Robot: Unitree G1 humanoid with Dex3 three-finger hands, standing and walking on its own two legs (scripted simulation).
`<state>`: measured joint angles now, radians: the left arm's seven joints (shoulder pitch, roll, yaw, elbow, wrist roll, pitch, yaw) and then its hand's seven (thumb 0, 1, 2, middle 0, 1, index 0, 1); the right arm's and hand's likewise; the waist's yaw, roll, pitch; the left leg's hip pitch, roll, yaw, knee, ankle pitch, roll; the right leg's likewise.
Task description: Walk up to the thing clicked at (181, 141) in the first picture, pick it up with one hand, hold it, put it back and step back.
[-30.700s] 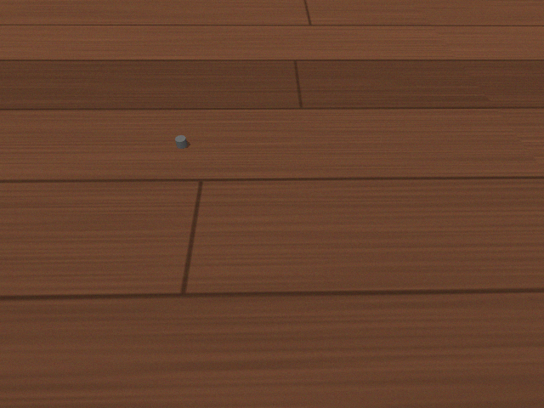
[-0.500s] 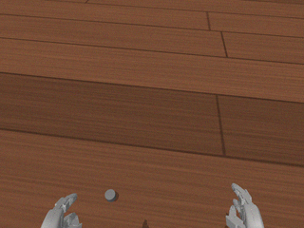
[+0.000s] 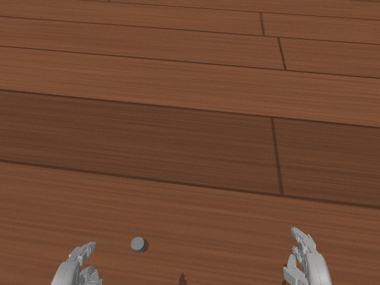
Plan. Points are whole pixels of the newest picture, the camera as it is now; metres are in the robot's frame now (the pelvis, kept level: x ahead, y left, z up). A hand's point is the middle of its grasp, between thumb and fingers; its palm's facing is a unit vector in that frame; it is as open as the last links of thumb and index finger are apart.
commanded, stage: home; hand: left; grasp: from above
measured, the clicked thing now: (138, 245) +0.43 +0.23 -0.69
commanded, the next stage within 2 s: stand in 0.74 s
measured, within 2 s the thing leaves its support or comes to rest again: neither
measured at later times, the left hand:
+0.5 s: hand (101, 283) +0.16 +0.18 -0.05, palm faces +0.04 -0.98 -0.20, open 7.4 cm
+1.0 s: hand out of the picture +0.15 +0.22 -0.09, palm faces +0.02 -0.95 -0.32, open 7.4 cm
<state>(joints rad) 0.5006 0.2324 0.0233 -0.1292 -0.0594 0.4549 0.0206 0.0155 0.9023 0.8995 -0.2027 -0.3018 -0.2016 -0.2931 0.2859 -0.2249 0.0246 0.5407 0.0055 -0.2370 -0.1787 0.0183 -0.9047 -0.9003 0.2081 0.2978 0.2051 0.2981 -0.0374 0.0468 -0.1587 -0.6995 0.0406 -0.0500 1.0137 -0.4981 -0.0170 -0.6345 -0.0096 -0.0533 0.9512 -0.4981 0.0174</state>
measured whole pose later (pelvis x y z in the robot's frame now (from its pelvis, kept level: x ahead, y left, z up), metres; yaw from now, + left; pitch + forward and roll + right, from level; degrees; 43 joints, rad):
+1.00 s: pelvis -0.01 +0.00 +0.02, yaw +0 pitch +3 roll +0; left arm 0.23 0.28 0.01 0.46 0.04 0.13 0.03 0.01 0.90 0.90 -0.21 -0.30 -0.21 -0.29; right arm 0.17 -0.27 -0.01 0.78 -0.07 -0.07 -0.03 0.02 -0.90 -0.90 0.21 0.30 0.21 0.30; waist 0.02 -0.01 0.00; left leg -0.49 0.00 -0.02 0.86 -0.42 0.00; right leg -0.46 -0.05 -0.02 0.86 -0.45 0.02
